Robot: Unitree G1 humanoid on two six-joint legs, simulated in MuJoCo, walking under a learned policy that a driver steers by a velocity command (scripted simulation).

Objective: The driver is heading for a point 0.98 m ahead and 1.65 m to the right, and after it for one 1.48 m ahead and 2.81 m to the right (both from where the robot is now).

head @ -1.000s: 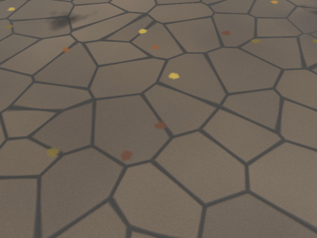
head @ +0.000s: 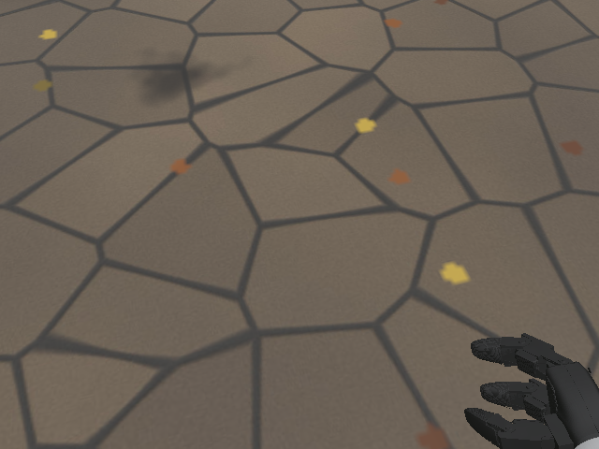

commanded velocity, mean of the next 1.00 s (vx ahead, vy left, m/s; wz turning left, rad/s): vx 0.21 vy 0.00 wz -0.83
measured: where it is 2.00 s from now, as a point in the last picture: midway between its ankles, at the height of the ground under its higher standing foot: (432, 426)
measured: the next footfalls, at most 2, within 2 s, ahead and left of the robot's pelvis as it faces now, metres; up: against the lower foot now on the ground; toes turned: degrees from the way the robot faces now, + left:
left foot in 0.04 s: +0.24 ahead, +0.19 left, +0.00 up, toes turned -4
right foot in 0.42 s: +0.45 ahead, -0.09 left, +0.00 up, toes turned -24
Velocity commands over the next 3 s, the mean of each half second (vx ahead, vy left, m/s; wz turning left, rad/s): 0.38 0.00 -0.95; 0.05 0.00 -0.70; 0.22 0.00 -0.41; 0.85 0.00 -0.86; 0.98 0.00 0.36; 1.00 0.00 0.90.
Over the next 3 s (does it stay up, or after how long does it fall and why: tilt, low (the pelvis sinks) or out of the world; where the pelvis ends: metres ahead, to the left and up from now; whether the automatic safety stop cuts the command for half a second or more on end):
stays up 0.61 -1.12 0.00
